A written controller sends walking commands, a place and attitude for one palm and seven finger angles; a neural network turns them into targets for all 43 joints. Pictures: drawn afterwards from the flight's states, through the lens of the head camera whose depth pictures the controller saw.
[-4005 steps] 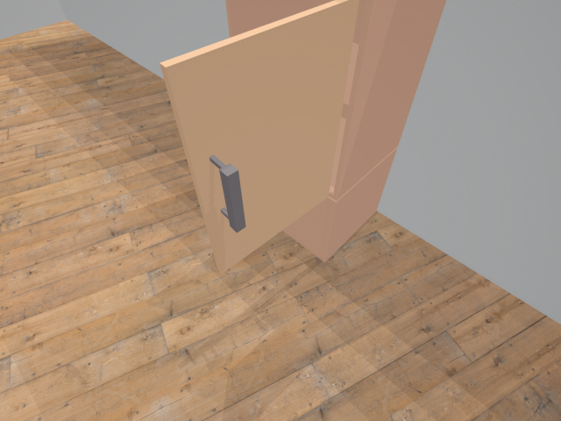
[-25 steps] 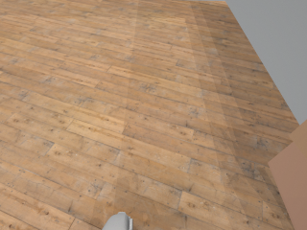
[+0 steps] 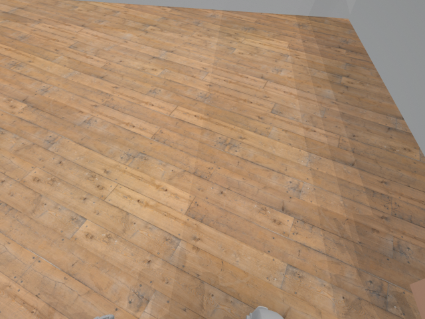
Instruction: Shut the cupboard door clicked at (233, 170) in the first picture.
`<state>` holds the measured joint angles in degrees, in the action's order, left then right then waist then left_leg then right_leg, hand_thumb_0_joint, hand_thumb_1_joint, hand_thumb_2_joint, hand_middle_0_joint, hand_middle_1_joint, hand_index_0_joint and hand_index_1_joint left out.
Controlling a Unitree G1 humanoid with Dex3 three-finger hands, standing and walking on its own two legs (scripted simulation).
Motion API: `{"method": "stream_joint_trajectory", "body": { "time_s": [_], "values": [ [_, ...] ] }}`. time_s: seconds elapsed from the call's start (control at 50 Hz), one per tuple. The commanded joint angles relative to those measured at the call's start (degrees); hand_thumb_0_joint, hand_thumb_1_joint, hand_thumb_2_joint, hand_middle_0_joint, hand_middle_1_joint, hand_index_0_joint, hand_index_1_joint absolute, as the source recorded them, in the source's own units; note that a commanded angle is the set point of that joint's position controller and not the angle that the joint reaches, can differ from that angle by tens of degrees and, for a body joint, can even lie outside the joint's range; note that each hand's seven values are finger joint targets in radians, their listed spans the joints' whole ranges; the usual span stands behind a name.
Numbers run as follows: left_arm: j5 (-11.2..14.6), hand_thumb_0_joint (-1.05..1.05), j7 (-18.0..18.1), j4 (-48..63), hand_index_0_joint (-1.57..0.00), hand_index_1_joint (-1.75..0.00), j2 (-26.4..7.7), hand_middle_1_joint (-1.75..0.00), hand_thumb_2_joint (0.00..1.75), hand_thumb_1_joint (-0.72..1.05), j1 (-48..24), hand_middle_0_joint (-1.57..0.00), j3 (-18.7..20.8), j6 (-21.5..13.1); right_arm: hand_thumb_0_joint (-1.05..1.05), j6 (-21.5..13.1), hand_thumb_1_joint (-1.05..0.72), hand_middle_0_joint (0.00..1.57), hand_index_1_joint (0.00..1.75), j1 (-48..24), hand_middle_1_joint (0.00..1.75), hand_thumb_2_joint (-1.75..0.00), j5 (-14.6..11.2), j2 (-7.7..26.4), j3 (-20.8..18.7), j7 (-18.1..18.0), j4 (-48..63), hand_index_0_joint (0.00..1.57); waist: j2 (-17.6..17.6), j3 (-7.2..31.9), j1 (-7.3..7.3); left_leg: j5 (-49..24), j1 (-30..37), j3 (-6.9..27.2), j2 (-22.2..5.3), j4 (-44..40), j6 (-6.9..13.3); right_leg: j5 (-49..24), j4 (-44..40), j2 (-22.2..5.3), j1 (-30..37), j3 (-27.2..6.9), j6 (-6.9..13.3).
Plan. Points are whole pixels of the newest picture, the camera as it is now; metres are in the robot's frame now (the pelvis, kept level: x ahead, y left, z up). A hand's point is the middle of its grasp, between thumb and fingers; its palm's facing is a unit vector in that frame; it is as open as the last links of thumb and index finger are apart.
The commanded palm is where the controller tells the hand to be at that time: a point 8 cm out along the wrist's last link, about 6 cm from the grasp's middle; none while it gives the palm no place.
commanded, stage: turn to face it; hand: left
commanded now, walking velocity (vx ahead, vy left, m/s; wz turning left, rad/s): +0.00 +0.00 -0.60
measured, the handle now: out of the picture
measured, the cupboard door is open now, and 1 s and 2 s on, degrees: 13 13 13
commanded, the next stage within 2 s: none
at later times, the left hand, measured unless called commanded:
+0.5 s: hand (132, 282) +0.21 +0.20 -0.17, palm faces -0.22 -0.96 -0.20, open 7.4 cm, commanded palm none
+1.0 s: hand (174, 253) +0.28 +0.11 -0.16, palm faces -0.55 -0.80 -0.23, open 7.4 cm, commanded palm none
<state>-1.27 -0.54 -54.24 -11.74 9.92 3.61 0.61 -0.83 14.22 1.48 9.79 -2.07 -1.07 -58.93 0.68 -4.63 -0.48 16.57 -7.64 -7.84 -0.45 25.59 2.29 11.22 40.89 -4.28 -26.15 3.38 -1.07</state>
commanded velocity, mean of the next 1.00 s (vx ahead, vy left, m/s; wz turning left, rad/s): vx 0.00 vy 0.00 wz -0.60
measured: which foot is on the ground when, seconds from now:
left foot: down 0.00-0.06, up 0.08-0.36, down 0.38-0.74, up 0.76-1.00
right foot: up 0.00-0.04, down 0.06-0.38, up 0.40-0.72, down 0.74-1.00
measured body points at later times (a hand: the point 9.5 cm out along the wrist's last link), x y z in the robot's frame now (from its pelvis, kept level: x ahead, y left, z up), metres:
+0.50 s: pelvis +0.08 +0.02 +0.00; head +0.13 +0.03 +0.44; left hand +0.23 +0.25 -0.16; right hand +0.10 -0.24 -0.13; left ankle +0.12 +0.13 -0.74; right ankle +0.05 -0.10 -0.68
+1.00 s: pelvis +0.10 +0.00 +0.00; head +0.14 -0.03 +0.44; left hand +0.31 +0.15 -0.15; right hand +0.02 -0.28 -0.14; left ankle +0.20 +0.10 -0.70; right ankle +0.03 -0.10 -0.74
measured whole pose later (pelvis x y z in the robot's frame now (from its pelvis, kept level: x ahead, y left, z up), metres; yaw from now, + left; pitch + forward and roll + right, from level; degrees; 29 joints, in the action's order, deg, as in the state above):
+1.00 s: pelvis +0.10 +0.00 +0.00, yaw -36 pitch +1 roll +0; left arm -1.3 -0.7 -50.2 -12.2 10.8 3.4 3.2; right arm 3.0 8.8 0.5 14.3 -3.0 -0.9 -50.6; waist 0.5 -5.4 -0.1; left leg 23.6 -25.9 -2.1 -3.7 49.7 -5.0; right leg 16.0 30.3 1.1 -15.2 -3.6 0.5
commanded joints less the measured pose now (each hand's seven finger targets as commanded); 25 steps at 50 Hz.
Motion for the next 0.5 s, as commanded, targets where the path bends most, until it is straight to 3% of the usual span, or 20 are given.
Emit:
{"method": "stream_joint_trajectory", "body": {
  "time_s": [0.0, 0.02, 0.04, 0.06, 0.08, 0.1, 0.14, 0.16, 0.2, 0.26, 0.3, 0.32, 0.34, 0.36, 0.38, 0.4, 0.42, 0.46, 0.48],
  "values": [
    [-0.31, 0.00, 0.02, 0.69, -0.20, -0.30, -3.71, -0.30, 0.90, 0.90, 7.98, -0.20, 1.09, -0.28, 0.00, -0.14, -0.90, 0.20, 0.30, -1.53, 0.30, -0.90, -0.06, 8.75, -1.71, -0.74, 3.14, 0.20, -5.45, 1.06, -2.62, -16.72, -6.44, 3.07, -14.02, 1.60, 3.22, -5.96, -8.43, 2.22, 14.03, 0.06, 1.19],
    [-0.49, 0.00, 0.11, 0.23, -0.20, -0.30, -6.36, -0.30, 0.90, 0.90, 10.85, -0.20, 1.64, -0.89, 0.00, -0.03, -0.90, 0.20, 0.30, -1.34, 0.30, -0.90, -0.44, 7.99, -1.75, -0.57, 3.54, 0.20, 0.52, 3.04, -3.57, -12.71, -8.04, 0.33, -9.97, 9.95, 0.63, -16.89, -11.94, -0.21, 18.21, -5.05, 2.74],
    [-0.89, 0.00, 0.48, -0.22, -0.20, -0.30, -10.62, -0.30, 0.90, 0.90, 12.91, -0.20, 2.35, -1.66, 0.00, -0.05, -0.90, 0.20, 0.30, 0.15, 0.30, -0.90, -0.92, 6.11, -1.83, -0.28, 4.36, 0.20, 11.56, 5.45, -3.56, 3.44, -16.12, -3.72, -2.44, 24.38, -2.63, -32.78, -16.96, -11.56, 24.08, -19.98, 8.70],
    [0.11, 0.00, 0.88, -0.52, -0.20, -0.30, -12.76, -0.30, 0.90, 0.90, 15.52, -0.20, 2.46, -1.83, 0.00, 0.67, -0.90, 0.20, 0.30, 0.62, 0.30, -0.90, -1.13, 5.75, -1.54, -0.53, 5.23, 0.20, 13.96, 8.54, -3.90, 22.80, -20.04, 1.02, 0.86, 35.70, -4.18, -38.05, -21.41, -18.41, 25.96, -28.68, 15.84],
    [0.11, 0.00, 1.77, 0.14, -0.20, -0.30, -11.20, -0.30, 0.90, 0.90, 12.74, -0.20, 2.84, -1.40, 0.00, 1.22, -0.90, 0.20, 0.30, -0.45, 0.30, -0.90, -0.96, 6.07, -1.73, -0.91, 5.50, 0.20, 13.64, 9.21, -2.79, 21.01, -23.05, 6.75, -1.09, 40.21, -4.28, -34.44, -21.80, -16.87, 25.67, -29.67, 16.76],
    [0.02, 0.00, 2.26, 1.38, -0.20, -0.30, -10.44, -0.30, 0.90, 0.90, 9.09, -0.20, 2.98, -1.04, 0.00, 1.28, -0.90, 0.20, 0.30, -1.32, 0.30, -0.90, -1.04, 6.67, -1.57, -0.99, 5.67, 0.20, 11.87, 10.00, -1.98, 17.21, -25.09, 8.66, -2.27, 42.33, -4.69, -29.95, -21.38, -15.36, 25.95, -28.27, 16.95],
    [0.02, 0.00, 2.48, 3.00, -0.20, -0.30, -8.67, -0.30, 0.90, 0.90, 5.26, -0.20, 2.79, -0.63, 0.00, 1.66, -0.90, 0.20, 0.30, -2.86, 0.30, -0.90, -0.96, 6.14, -1.29, -0.70, 5.91, 0.20, 4.93, 11.14, -0.70, 12.07, -21.69, 8.64, -3.21, 39.35, -5.22, -24.30, -20.85, -11.18, 20.80, -21.09, 14.61],
    [-0.15, 0.00, 2.34, 3.36, -0.20, -0.30, -8.54, -0.30, 0.90, 0.90, 4.07, -0.20, 2.84, -0.57, 0.00, 2.02, -0.90, 0.20, 0.30, -2.58, 0.30, -0.90, -0.80, 5.30, -1.16, -0.54, 6.15, 0.20, 5.03, 11.00, -0.04, 10.89, -19.48, 7.99, -3.08, 36.22, -5.41, -20.95, -21.31, -9.90, 17.67, -19.59, 13.55],
    [-0.45, 0.00, 2.04, 3.81, -0.20, -0.30, -8.87, -0.30, 0.90, 0.90, 2.31, -0.20, 3.15, -0.28, 0.00, 2.41, -0.90, 0.20, 0.30, -1.73, 0.30, -0.90, -0.62, 4.12, -1.13, -0.28, 6.38, 0.20, 5.09, 9.00, 0.77, 8.41, -16.71, 6.58, -2.29, 29.49, -5.59, -15.49, -22.27, -7.84, 13.49, -18.82, 12.14],
    [-0.55, 0.00, 1.43, 4.26, -0.20, -0.30, -9.92, -0.30, 0.90, 0.90, 1.87, -0.20, 3.67, 0.26, 0.00, 2.07, -0.90, 0.20, 0.30, -2.25, 0.30, -0.90, -0.85, 4.28, -1.25, -0.41, 7.78, 0.20, 7.11, 7.67, 0.26, 7.51, -13.54, 5.87, -0.82, 18.35, -5.49, -11.47, -21.65, -6.41, 12.10, -21.09, 11.35],
    [-0.25, 0.00, 1.19, 4.93, -0.20, -0.30, -9.84, -0.30, 0.90, 0.90, 0.86, -0.20, 3.91, 0.67, 0.00, 1.42, -0.90, 0.20, 0.30, 0.27, 0.30, -0.90, -1.03, 4.86, -1.33, -0.80, 7.74, 0.20, 7.05, 8.68, 1.34, 2.02, -7.42, 5.85, -0.12, 8.54, -5.35, -10.37, -19.08, -4.77, 10.28, -21.71, 9.35],
    [0.10, 0.00, 1.06, 5.42, -0.20, -0.30, -9.22, -0.30, 0.90, 0.90, -0.51, -0.20, 3.77, 0.95, 0.00, 0.92, -0.90, 0.20, 0.30, 2.25, 0.30, -0.90, -1.09, 5.75, -1.47, -1.01, 7.29, 0.20, 6.58, 8.69, 2.74, -2.53, -0.45, 5.62, -0.65, 1.33, -5.23, -7.43, -17.19, -3.19, 5.14, -20.80, 7.12],
    [0.54, 0.00, 0.75, 6.59, -0.20, -0.30, -7.07, -0.30, 0.90, 0.90, -0.82, -0.20, 3.17, 1.21, 0.00, 0.32, -0.90, 0.20, 0.30, 3.76, 0.30, -0.90, -0.70, 9.12, -1.96, -1.29, 7.36, 0.20, -1.70, 8.93, 3.38, -1.42, 4.53, 11.95, -6.87, -5.79, -3.39, 0.61, -12.21, 1.47, -0.87, -17.22, 4.33],
    [0.95, 0.00, 0.09, 7.94, -0.20, -0.30, -4.22, -0.30, 0.90, 0.90, -0.42, -0.20, 2.58, 1.33, 0.00, 0.13, -0.90, 0.20, 0.30, 3.81, 0.30, -0.90, 0.29, 14.89, -2.95, -1.45, 8.44, 0.20, -17.89, 7.48, 3.39, -3.10, 5.19, 26.36, -21.06, -11.36, 2.37, 15.46, 0.15, 8.61, -8.11, -8.27, 0.95],
    [0.31, 0.00, -0.11, 9.09, -0.20, -0.30, -5.88, -0.30, 0.90, 0.90, -1.52, -0.20, 2.61, 1.21, 0.00, 0.54, -0.90, 0.20, 0.30, 2.96, 0.30, -0.90, 0.33, 15.77, -3.13, -1.43, 9.68, 0.20, -15.94, 5.63, 3.51, -4.95, 0.31, 29.93, -27.71, -12.35, 7.66, 22.08, 11.78, 6.35, -7.83, -5.37, -0.03],
    [-0.43, 0.00, -0.42, 8.31, -0.20, -0.30, -6.94, -0.30, 0.90, 0.90, -2.38, -0.20, 3.17, 1.39, 0.00, 0.07, -0.90, 0.20, 0.30, 1.12, 0.30, -0.90, 0.80, 14.40, -2.83, -1.45, 9.72, 0.20, -12.01, 4.94, 2.62, -13.58, -0.61, 26.86, -25.51, -10.84, 8.37, 20.88, 19.50, 5.51, -8.04, -5.91, -0.39],
    [-0.28, 0.00, -0.86, 7.71, -0.20, -0.30, -6.76, -0.30, 0.90, 0.90, -1.63, -0.20, 3.42, 1.65, 0.00, 0.06, -0.90, 0.20, 0.30, -0.99, 0.30, -0.90, 0.76, 13.98, -2.59, -1.58, 10.51, 0.20, -11.87, 4.38, 1.22, -19.99, -1.20, 21.26, -23.05, -9.05, 7.65, 18.49, 23.65, 4.26, -8.10, -5.46, -1.00],
    [0.14, 0.00, -1.32, 7.17, -0.20, -0.30, -5.65, -0.30, 0.90, 0.90, -0.82, -0.20, 3.00, 2.15, 0.00, 0.20, -0.90, 0.20, 0.30, -3.03, 0.30, -0.90, 0.76, 12.67, -2.15, -1.69, 11.13, 0.20, -10.35, 5.19, 0.20, -29.51, 1.20, 11.85, -19.14, -5.87, 5.94, 15.80, 22.53, 3.09, -6.92, -3.69, -1.87],
    [0.17, 0.00, -1.47, 7.42, -0.20, -0.30, -5.17, -0.30, 0.90, 0.90, -0.83, -0.20, 2.70, 2.27, 0.00, 0.17, -0.90, 0.20, 0.30, -3.45, 0.30, -0.90, 0.59, 12.47, -2.21, -1.74, 11.17, 0.20, -11.41, 5.31, 0.21, -32.19, 2.64, 8.79, -18.62, -4.69, 5.43, 15.21, 20.19, 2.84, -6.47, -2.20, -2.03]
  ]
}}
